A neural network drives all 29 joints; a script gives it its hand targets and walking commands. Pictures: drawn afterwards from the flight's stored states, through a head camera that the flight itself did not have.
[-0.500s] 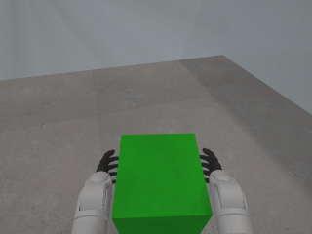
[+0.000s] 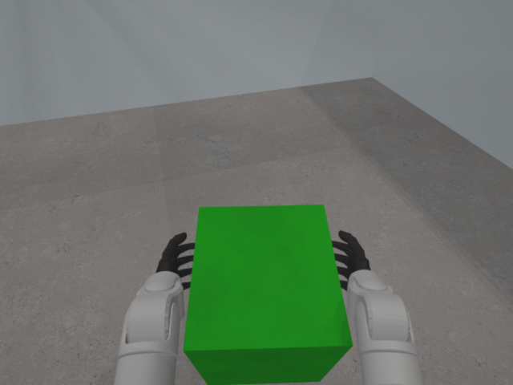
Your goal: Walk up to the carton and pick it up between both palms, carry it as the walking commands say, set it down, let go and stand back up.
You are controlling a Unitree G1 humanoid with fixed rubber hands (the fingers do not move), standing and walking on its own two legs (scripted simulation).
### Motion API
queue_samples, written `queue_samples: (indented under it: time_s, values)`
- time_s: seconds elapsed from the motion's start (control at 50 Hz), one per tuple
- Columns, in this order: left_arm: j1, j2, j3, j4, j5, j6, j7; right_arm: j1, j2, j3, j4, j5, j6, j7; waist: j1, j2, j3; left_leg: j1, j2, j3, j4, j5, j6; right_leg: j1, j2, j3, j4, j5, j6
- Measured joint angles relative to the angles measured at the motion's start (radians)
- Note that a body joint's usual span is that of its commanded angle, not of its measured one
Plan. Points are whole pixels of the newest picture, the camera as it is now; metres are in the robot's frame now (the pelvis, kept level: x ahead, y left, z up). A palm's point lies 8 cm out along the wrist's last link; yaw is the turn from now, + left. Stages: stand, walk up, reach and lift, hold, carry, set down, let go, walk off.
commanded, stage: carry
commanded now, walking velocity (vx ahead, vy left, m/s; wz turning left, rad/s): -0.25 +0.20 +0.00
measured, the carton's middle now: (263, 299) +0.30 +0.00 -0.01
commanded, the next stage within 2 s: none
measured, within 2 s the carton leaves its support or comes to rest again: neither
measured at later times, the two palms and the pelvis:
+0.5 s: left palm (131, 351) +0.18 +0.16 +0.09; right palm (374, 378) +0.15 -0.13 +0.08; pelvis -0.10 +0.05 +0.00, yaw -5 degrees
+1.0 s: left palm out of the picture +0.02 +0.31 +0.08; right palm out of the picture +0.01 +0.02 +0.08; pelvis -0.25 +0.18 +0.00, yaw -5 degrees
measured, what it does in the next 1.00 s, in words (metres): walks backwards: right foot, then left foot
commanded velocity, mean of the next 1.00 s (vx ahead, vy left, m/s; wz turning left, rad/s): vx -0.25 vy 0.20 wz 0.00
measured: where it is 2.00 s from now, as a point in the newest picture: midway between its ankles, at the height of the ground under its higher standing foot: outside the picture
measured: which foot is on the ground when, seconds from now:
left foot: down 0.00-0.32, up 0.34-0.70, down 0.72-1.00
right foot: down 0.00-0.10, up 0.12-0.30, down 0.32-0.72, up 0.74-1.00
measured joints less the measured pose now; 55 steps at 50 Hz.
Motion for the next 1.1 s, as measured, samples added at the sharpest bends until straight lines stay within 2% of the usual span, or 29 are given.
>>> queue_samples:
  time_s: [0.1, 0.12, 0.18, 0.22, 0.26, 0.32, 0.34, 0.38, 0.44, 0.48, 0.56, 0.66, 0.72, 0.74, 0.78, 0.8, 0.84, 0.88, 0.92, 0.98, 1.02, 1.04, 1.06, 1.1]
  values:
    - [0.036, 0.008, -0.03, -0.166, -0.057, 0.098, 0.032, 0.04, -0.008, 0.045, -0.151, 0.069, 0.085, -0.041, -0.006, -0.04, 0.011, -0.064, -0.04, 0.047, 0.017, 0.0, 0.034, -0.096, -0.042, 0.036, 0.078, -0.015, 0.028]
    - [0.043, 0.009, -0.032, -0.202, -0.068, 0.123, 0.037, 0.043, -0.008, 0.055, -0.182, 0.077, 0.109, -0.048, -0.006, -0.044, 0.014, -0.078, -0.045, 0.057, 0.026, 0.002, 0.041, -0.125, -0.049, 0.033, 0.108, -0.013, 0.024]
    - [0.07, 0.014, -0.031, -0.305, -0.096, 0.195, 0.047, 0.053, -0.01, 0.089, -0.267, 0.098, 0.184, -0.071, 0.0, -0.026, 0.026, -0.123, -0.03, 0.079, 0.059, -0.001, 0.06, -0.224, -0.042, -0.034, 0.342, -0.181, -0.006]
    - [0.09, 0.017, -0.035, -0.365, -0.112, 0.24, 0.051, 0.07, -0.012, 0.112, -0.328, 0.105, 0.234, -0.084, 0.007, -0.009, 0.028, -0.144, -0.013, 0.089, 0.061, 0.009, 0.064, -0.249, -0.03, -0.086, 0.453, -0.235, -0.02]
    - [0.103, 0.017, -0.043, -0.412, -0.125, 0.281, 0.056, 0.086, -0.013, 0.123, -0.386, 0.106, 0.284, -0.091, 0.012, 0.004, 0.026, -0.162, -0.001, 0.096, 0.053, 0.027, 0.061, -0.214, -0.025, -0.135, 0.4, -0.226, -0.032]
    - [0.099, 0.017, -0.057, -0.453, -0.13, 0.329, 0.061, 0.088, -0.015, 0.12, -0.449, 0.105, 0.345, -0.094, 0.02, 0.015, 0.016, -0.201, 0.005, 0.111, 0.074, 0.04, 0.055, -0.093, -0.023, -0.18, 0.124, -0.093, -0.048]
    - [0.094, 0.015, -0.065, -0.45, -0.128, 0.333, 0.062, 0.086, -0.015, 0.111, -0.458, 0.106, 0.355, -0.094, 0.02, 0.022, 0.02, -0.225, 0.006, 0.109, 0.121, -0.04, 0.044, -0.103, -0.021, -0.18, 0.124, -0.079, -0.061]
    - [0.09, 0.015, -0.079, -0.431, -0.122, 0.345, 0.064, 0.092, -0.015, 0.093, -0.456, 0.111, 0.373, -0.094, 0.005, 0.013, 0.027, -0.288, -0.024, 0.076, 0.322, -0.217, 0.019, -0.115, -0.042, -0.177, 0.127, -0.074, -0.077]
    - [0.094, 0.016, -0.086, -0.422, -0.112, 0.375, 0.065, 0.093, -0.015, 0.085, -0.444, 0.117, 0.402, -0.094, -0.009, -0.001, 0.035, -0.338, -0.047, 0.03, 0.606, -0.219, -0.019, -0.103, -0.073, -0.157, 0.069, -0.026, -0.069]
    - [0.094, 0.015, -0.08, -0.438, -0.11, 0.388, 0.065, 0.081, -0.014, 0.088, -0.447, 0.119, 0.412, -0.096, -0.015, -0.008, 0.039, -0.322, -0.041, 0.011, 0.659, -0.186, -0.041, -0.104, -0.09, -0.138, 0.032, 0.014, -0.058]
    - [0.078, 0.013, -0.066, -0.463, -0.108, 0.395, 0.06, 0.056, -0.011, 0.09, -0.461, 0.115, 0.416, -0.098, -0.024, -0.025, 0.028, -0.225, -0.015, 0.012, 0.522, -0.196, -0.06, -0.13, -0.125, -0.11, -0.015, 0.079, -0.034]
    - [0.053, 0.01, -0.057, -0.448, -0.092, 0.402, 0.053, 0.041, -0.008, 0.078, -0.439, 0.117, 0.409, -0.098, -0.033, -0.06, 0.005, -0.054, -0.006, 0.059, 0.184, -0.231, -0.037, -0.173, -0.168, -0.093, -0.052, 0.151, 0.005]
    - [0.05, 0.009, -0.057, -0.445, -0.08, 0.406, 0.051, 0.038, -0.007, 0.074, -0.423, 0.122, 0.402, -0.096, -0.036, -0.074, 0.002, 0.057, -0.006, 0.09, -0.071, -0.127, -0.015, -0.213, -0.184, -0.089, -0.037, 0.181, 0.032]
    - [0.056, 0.011, -0.052, -0.441, -0.08, 0.403, 0.05, 0.043, -0.007, 0.082, -0.408, 0.122, 0.391, -0.094, -0.032, -0.09, 0.007, 0.044, -0.016, 0.094, -0.072, -0.064, -0.008, -0.234, -0.191, -0.083, -0.002, 0.12, 0.027]
    - [0.088, 0.016, -0.045, -0.435, -0.084, 0.405, 0.05, 0.059, -0.009, 0.107, -0.374, 0.115, 0.382, -0.09, -0.012, -0.08, 0.013, 0.011, 0.003, 0.094, -0.03, -0.046, 0.009, -0.289, -0.141, -0.077, 0.211, -0.135, 0.004]
    - [0.102, 0.017, -0.046, -0.434, -0.088, 0.409, 0.053, 0.07, -0.011, 0.115, -0.365, 0.114, 0.384, -0.088, -0.002, -0.068, 0.017, 0.003, 0.017, 0.09, -0.023, -0.046, 0.016, -0.311, -0.107, -0.08, 0.343, -0.196, -0.006]
    - [0.12, 0.02, -0.057, -0.448, -0.098, 0.419, 0.064, 0.088, -0.014, 0.12, -0.373, 0.118, 0.388, -0.086, 0.017, -0.053, 0.025, -0.011, 0.032, 0.084, -0.026, -0.033, 0.025, -0.328, -0.057, -0.102, 0.542, -0.208, -0.009]
    - [0.122, 0.02, -0.067, -0.467, -0.107, 0.418, 0.074, 0.093, -0.014, 0.115, -0.396, 0.122, 0.388, -0.084, 0.032, -0.045, 0.032, -0.032, 0.032, 0.084, -0.031, -0.01, 0.037, -0.303, -0.033, -0.135, 0.601, -0.201, 0.002]
    - [0.115, 0.02, -0.07, -0.483, -0.114, 0.411, 0.08, 0.087, -0.013, 0.11, -0.42, 0.121, 0.386, -0.083, 0.04, -0.037, 0.031, -0.059, 0.024, 0.093, -0.033, 0.014, 0.05, -0.244, -0.022, -0.167, 0.529, -0.222, 0.006]
    - [0.096, 0.017, -0.062, -0.486, -0.122, 0.4, 0.081, 0.074, -0.011, 0.108, -0.438, 0.11, 0.384, -0.08, 0.039, -0.019, 0.015, -0.102, 0.007, 0.116, -0.035, 0.045, 0.068, -0.119, -0.013, -0.198, 0.295, -0.231, -0.013]
    - [0.082, 0.015, -0.055, -0.473, -0.123, 0.395, 0.076, 0.071, -0.011, 0.108, -0.439, 0.1, 0.383, -0.079, 0.036, -0.009, -0.001, -0.132, -0.01, 0.139, -0.025, 0.062, 0.077, -0.013, -0.022, -0.217, 0.07, -0.136, -0.028]
    - [0.077, 0.014, -0.057, -0.456, -0.122, 0.387, 0.073, 0.07, -0.012, 0.102, -0.435, 0.096, 0.381, -0.078, 0.035, 0.015, -0.005, -0.151, -0.003, 0.143, -0.007, 0.064, 0.079, 0.007, -0.014, -0.221, 0.009, -0.125, -0.055]
    - [0.077, 0.013, -0.062, -0.434, -0.118, 0.377, 0.068, 0.076, -0.013, 0.097, -0.429, 0.094, 0.378, -0.078, 0.033, 0.031, -0.002, -0.172, -0.003, 0.14, 0.037, -0.012, 0.062, -0.007, -0.013, -0.217, 0.013, -0.107, -0.071]
    - [0.083, 0.014, -0.072, -0.406, -0.115, 0.376, 0.064, 0.1, -0.015, 0.097, -0.423, 0.093, 0.382, -0.079, 0.016, 0.019, 0.008, -0.239, -0.036, 0.106, 0.248, -0.18, 0.025, -0.026, -0.045, -0.206, 0.023, -0.069, -0.078]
